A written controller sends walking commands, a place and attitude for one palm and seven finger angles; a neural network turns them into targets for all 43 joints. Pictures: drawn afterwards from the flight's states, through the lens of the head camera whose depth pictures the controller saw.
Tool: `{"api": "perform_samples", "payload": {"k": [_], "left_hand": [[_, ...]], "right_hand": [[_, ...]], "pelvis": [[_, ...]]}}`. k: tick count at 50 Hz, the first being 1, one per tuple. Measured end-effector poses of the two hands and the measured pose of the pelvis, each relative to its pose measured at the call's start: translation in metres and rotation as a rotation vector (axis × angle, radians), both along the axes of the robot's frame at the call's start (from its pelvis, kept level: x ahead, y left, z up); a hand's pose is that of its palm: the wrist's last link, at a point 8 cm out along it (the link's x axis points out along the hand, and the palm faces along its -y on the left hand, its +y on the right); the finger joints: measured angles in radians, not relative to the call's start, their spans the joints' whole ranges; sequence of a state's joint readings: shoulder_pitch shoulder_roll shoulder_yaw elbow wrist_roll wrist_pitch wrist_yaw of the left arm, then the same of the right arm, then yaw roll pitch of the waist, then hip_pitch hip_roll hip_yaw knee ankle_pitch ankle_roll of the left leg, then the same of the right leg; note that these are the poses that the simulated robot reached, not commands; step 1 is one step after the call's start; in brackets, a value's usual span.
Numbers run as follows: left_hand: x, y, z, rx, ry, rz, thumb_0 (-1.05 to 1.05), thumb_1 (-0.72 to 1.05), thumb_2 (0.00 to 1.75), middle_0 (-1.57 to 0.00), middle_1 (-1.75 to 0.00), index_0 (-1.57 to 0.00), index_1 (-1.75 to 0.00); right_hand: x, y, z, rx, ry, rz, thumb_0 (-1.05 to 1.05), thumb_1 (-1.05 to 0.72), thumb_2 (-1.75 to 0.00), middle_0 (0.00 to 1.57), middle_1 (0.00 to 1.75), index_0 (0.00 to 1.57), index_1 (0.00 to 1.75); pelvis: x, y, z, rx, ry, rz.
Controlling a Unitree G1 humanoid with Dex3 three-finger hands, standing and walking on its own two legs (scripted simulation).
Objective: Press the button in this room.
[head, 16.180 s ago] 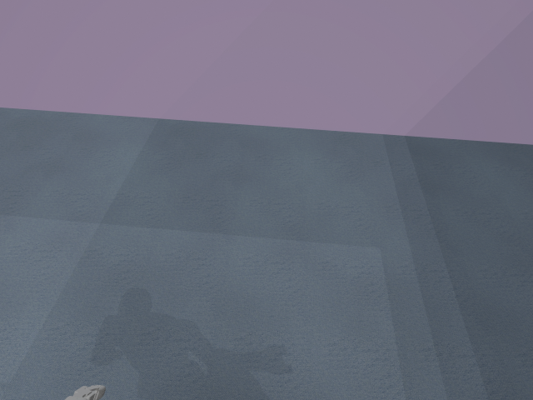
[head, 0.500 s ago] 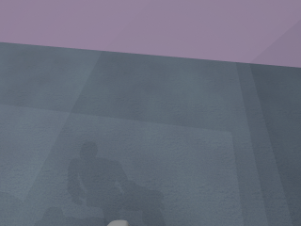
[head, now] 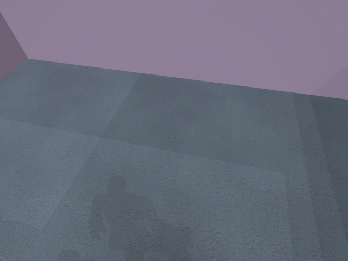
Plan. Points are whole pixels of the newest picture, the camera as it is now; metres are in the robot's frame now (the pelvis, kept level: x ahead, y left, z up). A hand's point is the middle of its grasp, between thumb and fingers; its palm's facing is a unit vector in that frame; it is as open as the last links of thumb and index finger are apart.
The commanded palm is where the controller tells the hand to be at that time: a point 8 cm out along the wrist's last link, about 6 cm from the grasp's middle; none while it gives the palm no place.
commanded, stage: turn or walk to find it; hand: left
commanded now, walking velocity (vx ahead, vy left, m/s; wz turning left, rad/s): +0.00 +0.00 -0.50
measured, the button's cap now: out of the picture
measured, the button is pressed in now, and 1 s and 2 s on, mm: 0 0 0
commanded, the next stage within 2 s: none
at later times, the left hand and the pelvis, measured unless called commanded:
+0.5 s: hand out of the picture +0.04 +0.21 -0.17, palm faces -0.13 -0.97 -0.23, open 7.4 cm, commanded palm none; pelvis -0.03 +0.01 +0.00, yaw -12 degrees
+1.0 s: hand out of the picture +0.12 +0.10 -0.14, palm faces -0.43 -0.87 -0.26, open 7.4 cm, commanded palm none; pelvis -0.05 -0.03 +0.01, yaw -27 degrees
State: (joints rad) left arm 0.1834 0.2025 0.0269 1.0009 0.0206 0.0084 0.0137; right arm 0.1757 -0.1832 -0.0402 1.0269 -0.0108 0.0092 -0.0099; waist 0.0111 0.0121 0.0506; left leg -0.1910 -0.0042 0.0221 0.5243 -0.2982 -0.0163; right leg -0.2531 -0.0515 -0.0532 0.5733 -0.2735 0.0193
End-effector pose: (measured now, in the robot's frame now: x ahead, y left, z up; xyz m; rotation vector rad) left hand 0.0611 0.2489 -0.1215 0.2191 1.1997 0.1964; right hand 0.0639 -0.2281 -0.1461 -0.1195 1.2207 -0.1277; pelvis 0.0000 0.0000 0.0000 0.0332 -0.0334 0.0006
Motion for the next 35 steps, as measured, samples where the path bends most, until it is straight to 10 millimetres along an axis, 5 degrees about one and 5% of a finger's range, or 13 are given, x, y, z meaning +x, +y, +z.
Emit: {"api": "perform_samples", "payload": {"k": [8,19,28,35], "left_hand": [[-0.026,-0.032,0.004,-0.032,0.089,0.0,0.01,0.92,0.89,-0.2,-0.3,-0.2,-0.3],[-0.043,-0.002,-0.013,-0.04,0.17,-0.049,0.01,0.91,0.89,-0.2,-0.3,-0.2,-0.3],[0.005,0.011,-0.007,-0.029,0.106,-0.172,0.01,0.91,0.89,-0.2,-0.3,-0.2,-0.3],[0.055,-0.026,0.003,0.006,0.029,-0.327,0.01,0.91,0.89,-0.19,-0.3,-0.2,-0.3]], "right_hand": [[-0.036,-0.021,0.001,0.003,0.088,-0.067,0.01,-0.91,-0.9,0.2,0.3,0.2,0.3],[-0.062,-0.03,0.018,-0.102,0.055,-0.143,0.01,-0.91,-0.9,0.2,0.3,0.2,0.3],[-0.092,-0.015,0.025,-0.1,0.018,-0.229,0.01,-0.91,-0.9,0.2,0.3,0.2,0.3],[-0.12,-0.025,0.008,-0.039,0.003,-0.336,0.01,-0.91,-0.9,0.2,0.3,0.21,0.3]], "pelvis": [[-0.007,-0.015,0.009,0.003,0.01,-0.046],[-0.027,0.002,0.004,-0.016,0.04,-0.144],[-0.034,0.01,0.007,-0.028,0.025,-0.251],[-0.04,-0.008,0.001,-0.022,0.029,-0.344]]}}
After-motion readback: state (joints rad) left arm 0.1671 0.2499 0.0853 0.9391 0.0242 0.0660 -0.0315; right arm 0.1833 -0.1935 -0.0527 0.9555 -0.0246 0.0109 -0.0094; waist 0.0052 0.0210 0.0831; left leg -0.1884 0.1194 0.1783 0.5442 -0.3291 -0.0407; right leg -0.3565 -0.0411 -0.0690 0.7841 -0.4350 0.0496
